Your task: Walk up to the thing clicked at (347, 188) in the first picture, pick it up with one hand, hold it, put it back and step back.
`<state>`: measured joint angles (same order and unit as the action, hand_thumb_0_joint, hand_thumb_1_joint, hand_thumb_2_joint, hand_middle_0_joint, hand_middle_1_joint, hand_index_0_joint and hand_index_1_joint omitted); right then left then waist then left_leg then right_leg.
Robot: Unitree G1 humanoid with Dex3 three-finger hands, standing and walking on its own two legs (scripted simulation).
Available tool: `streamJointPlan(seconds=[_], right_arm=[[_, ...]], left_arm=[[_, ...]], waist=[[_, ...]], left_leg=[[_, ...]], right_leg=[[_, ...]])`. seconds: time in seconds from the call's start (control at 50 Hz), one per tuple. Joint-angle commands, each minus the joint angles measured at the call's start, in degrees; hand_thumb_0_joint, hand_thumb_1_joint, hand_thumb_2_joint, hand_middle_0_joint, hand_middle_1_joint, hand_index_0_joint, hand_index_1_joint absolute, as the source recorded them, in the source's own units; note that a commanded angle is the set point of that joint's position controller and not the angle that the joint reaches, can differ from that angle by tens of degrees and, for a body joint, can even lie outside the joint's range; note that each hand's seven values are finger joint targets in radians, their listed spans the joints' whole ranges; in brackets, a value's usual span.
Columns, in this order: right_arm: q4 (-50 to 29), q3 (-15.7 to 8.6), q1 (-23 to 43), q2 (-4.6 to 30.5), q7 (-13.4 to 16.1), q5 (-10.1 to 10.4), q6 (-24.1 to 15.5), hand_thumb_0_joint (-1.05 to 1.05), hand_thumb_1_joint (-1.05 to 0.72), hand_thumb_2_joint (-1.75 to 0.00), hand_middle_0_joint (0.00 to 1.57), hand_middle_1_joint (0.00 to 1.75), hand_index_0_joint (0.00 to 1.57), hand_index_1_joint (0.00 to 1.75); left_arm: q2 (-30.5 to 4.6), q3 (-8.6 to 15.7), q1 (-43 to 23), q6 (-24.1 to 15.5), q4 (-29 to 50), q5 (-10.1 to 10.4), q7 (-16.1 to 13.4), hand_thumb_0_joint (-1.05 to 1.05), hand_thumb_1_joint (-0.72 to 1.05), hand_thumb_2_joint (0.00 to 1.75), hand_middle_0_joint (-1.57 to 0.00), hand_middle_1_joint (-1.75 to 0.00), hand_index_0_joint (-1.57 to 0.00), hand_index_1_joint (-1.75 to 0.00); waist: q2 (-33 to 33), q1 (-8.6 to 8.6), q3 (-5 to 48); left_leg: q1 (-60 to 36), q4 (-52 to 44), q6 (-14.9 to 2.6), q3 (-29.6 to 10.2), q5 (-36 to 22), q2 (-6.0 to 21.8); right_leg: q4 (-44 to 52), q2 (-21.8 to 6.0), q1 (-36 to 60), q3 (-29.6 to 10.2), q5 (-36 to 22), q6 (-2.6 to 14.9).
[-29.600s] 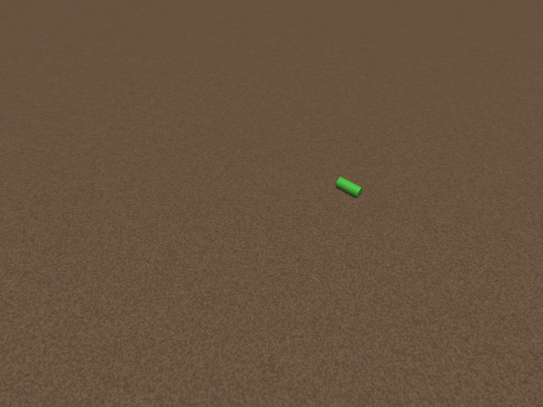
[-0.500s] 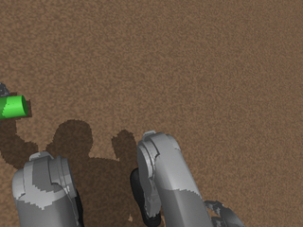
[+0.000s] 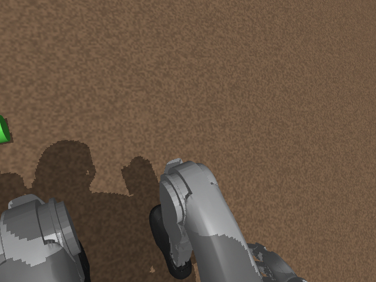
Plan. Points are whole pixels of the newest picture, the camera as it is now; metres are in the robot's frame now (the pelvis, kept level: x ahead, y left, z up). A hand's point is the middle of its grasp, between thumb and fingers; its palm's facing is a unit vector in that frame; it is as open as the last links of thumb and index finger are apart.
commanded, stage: rest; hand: left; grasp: from above
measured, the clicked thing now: out of the picture +0.44 +0.32 -0.26
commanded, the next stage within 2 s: open in 0.66 s
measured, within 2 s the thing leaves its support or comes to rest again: rests again in 0.40 s
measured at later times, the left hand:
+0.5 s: hand out of the picture +0.43 +0.33 -0.25, palm faces -0.45 -0.12 -0.89, open 8.5 cm
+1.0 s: hand out of the picture +0.43 +0.33 -0.24, palm faces -0.43 -0.11 -0.89, open 9.1 cm
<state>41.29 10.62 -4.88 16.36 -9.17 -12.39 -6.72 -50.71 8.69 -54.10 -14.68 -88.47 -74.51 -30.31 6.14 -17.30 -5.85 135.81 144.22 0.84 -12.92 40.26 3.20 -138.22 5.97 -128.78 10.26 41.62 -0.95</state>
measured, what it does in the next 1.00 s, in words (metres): stands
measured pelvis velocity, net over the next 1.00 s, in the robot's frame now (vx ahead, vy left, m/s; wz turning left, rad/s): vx -0.01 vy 0.00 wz -0.04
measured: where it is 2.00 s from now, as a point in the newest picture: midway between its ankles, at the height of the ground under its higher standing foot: (130, 271)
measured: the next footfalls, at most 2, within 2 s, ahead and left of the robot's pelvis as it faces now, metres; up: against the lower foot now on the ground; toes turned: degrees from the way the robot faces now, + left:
none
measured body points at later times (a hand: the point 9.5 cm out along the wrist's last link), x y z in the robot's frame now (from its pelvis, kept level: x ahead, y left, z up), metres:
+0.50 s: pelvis +0.00 +0.00 -0.01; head +0.26 +0.13 +0.33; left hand +0.45 +0.33 -0.20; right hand +0.07 -0.26 -0.07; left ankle +0.06 +0.13 -0.27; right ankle +0.09 -0.11 -0.27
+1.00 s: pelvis -0.01 +0.00 +0.00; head +0.25 +0.13 +0.34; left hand +0.45 +0.33 -0.19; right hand +0.06 -0.25 -0.07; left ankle +0.06 +0.13 -0.27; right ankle +0.09 -0.11 -0.27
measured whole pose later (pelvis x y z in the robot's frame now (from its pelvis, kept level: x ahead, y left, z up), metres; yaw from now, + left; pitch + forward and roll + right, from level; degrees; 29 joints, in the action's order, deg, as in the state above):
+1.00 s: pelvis -0.01 +0.00 +0.00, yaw -3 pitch +26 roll -13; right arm 39.2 17.2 -3.8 18.5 -12.4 -14.3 -12.0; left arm -57.2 4.5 -56.6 -15.4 -96.6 -73.7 -35.2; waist 9.3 -19.6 -8.7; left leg 134.3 146.3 0.4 -16.0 39.8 3.4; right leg -137.7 7.2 -126.3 12.5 39.7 -2.1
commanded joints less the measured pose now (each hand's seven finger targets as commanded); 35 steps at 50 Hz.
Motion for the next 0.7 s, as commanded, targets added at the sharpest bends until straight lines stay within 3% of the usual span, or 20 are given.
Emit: streamJointPlan(seconds=[0.0, 0.06, 0.24, 0.28, 0.3, 0.32, 0.34, 0.36, 0.38, 0.42, 0.44, 0.46, 0.48, 0.52, 0.56, 0.58, 0.6, 0.66, 0.68], right_arm=[[0.6, -4.1, -11.2, 16.5, 0.0, 0.2, -0.7, 0.00, -0.90, -0.90, 0.20, 0.30, 0.20, 0.30], [0.2, -3.6, -11.2, 17.0, -0.4, -0.1, -1.1, 0.00, -0.90, -0.90, 0.20, 0.30, 0.20, 0.30], [0.4, -2.7, -10.3, 18.2, -1.4, -0.4, -2.8, 0.00, -0.90, -0.90, 0.20, 0.30, 0.20, 0.30], [-0.4, -2.5, -9.6, 18.4, -1.5, -0.4, -3.2, 0.00, -0.90, -0.90, 0.20, 0.30, 0.20, 0.30], [-0.5, -2.3, -10.3, 18.9, -1.5, -0.7, -3.4, 0.00, -0.90, -0.90, 0.20, 0.30, 0.20, 0.30], [-0.6, -2.1, -9.9, 18.7, -1.8, -0.6, -3.7, 0.00, -0.90, -0.90, 0.20, 0.30, 0.20, 0.30], [-0.1, -2.4, -10.3, 18.9, -2.0, -0.9, -4.0, 0.00, -0.90, -0.90, 0.20, 0.30, 0.20, 0.30], [-0.8, -2.1, -9.5, 18.4, -2.0, -0.7, -4.2, 0.00, -0.90, -0.90, 0.20, 0.30, 0.20, 0.30], [-0.9, -1.9, -9.9, 18.7, -2.1, -0.8, -4.4, 0.00, -0.90, -0.90, 0.20, 0.30, 0.20, 0.30], [-0.5, -1.5, -9.9, 18.4, -2.2, -0.8, -4.7, 0.00, -0.90, -0.90, 0.20, 0.30, 0.20, 0.30], [-0.2, -1.6, -9.8, 18.9, -2.4, -0.7, -4.9, 0.00, -0.90, -0.90, 0.20, 0.30, 0.20, 0.30], [-1.3, -1.6, -9.1, 19.6, -2.4, -0.7, -5.0, 0.00, -0.90, -0.90, 0.20, 0.30, 0.20, 0.30], [-0.8, -1.3, -9.6, 19.0, -2.4, -0.6, -4.9, 0.00, -0.90, -0.90, 0.20, 0.30, 0.20, 0.30], [-1.1, -1.0, -9.7, 19.5, -2.6, -0.9, -5.1, 0.00, -0.90, -0.90, 0.20, 0.30, 0.20, 0.30], [-1.0, -0.5, -9.0, 19.1, -2.6, -0.8, -5.0, 0.00, -0.90, -0.90, 0.20, 0.30, 0.20, 0.30], [-1.1, -0.5, -9.3, 19.4, -2.6, -0.8, -5.1, 0.00, -0.90, -0.90, 0.20, 0.30, 0.20, 0.30], [-1.1, -0.2, -9.0, 19.3, -2.6, -0.8, -5.0, 0.00, -0.90, -0.90, 0.20, 0.30, 0.20, 0.30], [-0.7, 0.3, -9.7, 19.5, -2.7, -0.8, -5.2, 0.00, -0.90, -0.90, 0.20, 0.30, 0.20, 0.30], [-1.4, 0.1, -9.0, 19.9, -2.8, -0.9, -5.4, 0.00, -0.90, -0.90, 0.20, 0.30, 0.20, 0.30]], left_arm=[[-17.1, 1.2, -16.9, -0.4, 8.1, 0.4, -3.5, 0.00, 0.78, 0.56, -1.11, -0.47, -1.13, -0.45], [-17.9, 2.4, -16.4, -0.3, 8.0, 0.9, -4.9, 0.00, 0.81, 0.57, -1.12, -0.49, -1.15, -0.46], [-16.8, -0.9, -18.6, 0.1, 3.6, 0.1, -5.7, 0.00, 0.82, 0.52, -1.11, -0.49, -1.14, -0.46], [-18.8, 0.4, -18.4, 0.0, 4.6, 0.4, -6.1, 0.00, 0.82, 0.52, -1.13, -0.47, -1.15, -0.44], [-20.2, 1.3, -18.6, 0.0, 3.9, 0.1, -6.4, 0.00, 0.84, 0.54, -1.14, -0.48, -1.17, -0.46], [-17.5, -0.7, -18.3, 0.0, 1.9, 0.3, -6.2, 0.00, 0.86, 0.52, -1.14, -0.48, -1.17, -0.45], [-20.7, 1.2, -18.5, 0.0, 2.4, 0.1, -6.5, 0.00, 0.85, 0.51, -1.13, -0.48, -1.17, -0.45], [-18.0, -0.6, -18.1, -0.1, 2.7, 0.3, -6.2, 0.00, 0.83, 0.52, -1.13, -0.47, -1.16, -0.44], [-17.9, -0.7, -19.1, -0.1, 2.9, 0.7, -6.1, 0.00, 0.84, 0.50, -1.12, -0.48, -1.16, -0.45], [-17.4, -1.1, -16.8, 0.1, 2.0, 1.2, -6.2, 0.00, 0.82, 0.49, -1.12, -0.46, -1.15, -0.43], [-17.6, -1.7, -17.6, 0.0, 1.3, 1.1, -6.1, 0.00, 0.83, 0.49, -1.12, -0.47, -1.16, -0.43], [-20.1, -0.2, -18.0, -0.2, 2.6, 0.9, -6.3, 0.00, 0.83, 0.50, -1.12, -0.48, -1.16, -0.44], [-18.3, -1.6, -16.8, 0.2, 1.5, 0.8, -6.0, 0.00, 0.81, 0.49, -1.11, -0.48, -1.14, -0.44], [-18.4, -1.6, -17.6, 0.1, 1.3, 0.9, -6.2, 0.00, 0.83, 0.50, -1.13, -0.46, -1.16, -0.43], [-18.2, -2.0, -16.5, -0.1, -0.2, 1.1, -6.5, 0.00, 0.81, 0.50, -1.12, -0.47, -1.15, -0.44], [-18.2, -2.1, -17.5, -0.2, -0.2, 1.7, -6.4, 0.00, 0.81, 0.50, -1.12, -0.45, -1.15, -0.43], [-18.8, -1.7, -17.0, -0.3, 0.5, 1.6, -6.6, 0.00, 0.79, 0.49, -1.10, -0.46, -1.12, -0.43], [-19.0, -2.6, -17.8, -0.3, -0.4, 2.0, -6.5, 0.00, 0.77, 0.47, -1.08, -0.44, -1.11, -0.41], [-20.9, -1.3, -16.8, -0.2, -0.9, 1.7, -6.6, 0.00, 0.76, 0.48, -1.07, -0.46, -1.10, -0.43]], waist=[[-28.8, 0.13, 42.4], [-28.7, 0.07, 42.5], [-29.7, -2.50, 37.4], [-29.8, -1.80, 38.6], [-29.1, -2.56, 38.4], [-28.1, -2.80, 35.9], [-28.3, -3.00, 35.9], [-28.1, -2.25, 36.5], [-28.2, -3.30, 36.4], [-29.7, -2.24, 36.8], [-29.3, -2.75, 36.4], [-30.0, -2.56, 37.3], [-29.9, -2.27, 37.2], [-29.2, -3.50, 36.9], [-28.7, -3.01, 36.0], [-27.6, -3.78, 34.9], [-28.2, -3.03, 35.8], [-27.1, -3.55, 34.4], [-27.5, -3.44, 34.5]], left_leg=[[-32.5, -12.1, -1.82, 5.6, -14.9, 0.7], [-32.2, -11.9, -1.78, 5.6, -16.2, 0.7], [-32.5, -12.7, -1.10, 3.9, -12.9, 1.0], [-32.2, -12.0, -1.30, 4.1, -14.2, 1.2], [-31.7, -11.5, -1.49, 4.3, -14.3, 1.1], [-30.2, -11.7, -1.42, 4.3, -12.7, 1.0], [-29.6, -11.1, -1.66, 4.4, -12.4, 1.2], [-29.8, -11.3, -1.60, 4.6, -12.2, 1.1], [-30.1, -11.1, -1.60, 4.4, -12.6, 1.1], [-31.2, -12.2, -1.28, 4.1, -12.8, 1.2], [-31.3, -12.2, -1.14, 3.6, -12.1, 1.3], [-32.1, -12.5, -1.00, 3.2, -12.6, 1.5], [-32.1, -12.2, -1.06, 3.5, -13.0, 1.4], [-32.0, -11.6, -1.15, 3.4, -14.5, 1.5], [-30.6, -11.6, -1.38, 3.4, -13.7, 1.6], [-29.8, -11.4, -1.47, 3.3, -13.2, 1.5], [-29.9, -11.7, -1.52, 3.4, -13.7, 1.5], [-28.7, -11.1, -1.69, 3.5, -13.0, 1.6], [-29.4, -11.1, -1.59, 3.3, -13.2, 1.7]], right_leg=[[13.5, 1.8, 20.9, 3.3, -19.9, 2.25], [13.3, 1.8, 22.5, 3.7, -21.4, 2.07], [11.8, 1.8, 17.6, 5.6, -18.1, 2.46], [12.3, 2.1, 19.5, 5.3, -19.6, 2.28], [12.4, 1.9, 20.2, 5.3, -20.0, 2.09], [12.3, 1.7, 18.5, 5.4, -18.3, 2.24], [12.6, 2.1, 19.4, 4.9, -18.5, 2.06], [13.1, 2.2, 19.5, 4.6, -18.1, 2.16], [13.1, 2.1, 19.6, 5.3, -18.5, 2.06], [13.0, 2.2, 20.2, 5.3, -18.5, 2.19], [12.4, 2.1, 18.9, 5.9, -17.8, 2.26], [12.3, 2.1, 19.5, 6.0, -18.1, 2.30], [12.2, 2.3, 19.8, 5.8, -18.6, 2.29], [12.1, 2.2, 20.7, 6.1, -20.3, 1.98], [12.8, 2.6, 20.8, 5.9, -19.9, 2.00], [12.9, 2.4, 20.2, 6.1, -19.4, 1.79], [13.4, 2.7, 22.0, 5.7, -20.0, 1.85], [13.4, 2.6, 21.3, 5.8, -19.5, 1.73], [13.1, 2.6, 21.4, 5.7, -19.5, 1.91]])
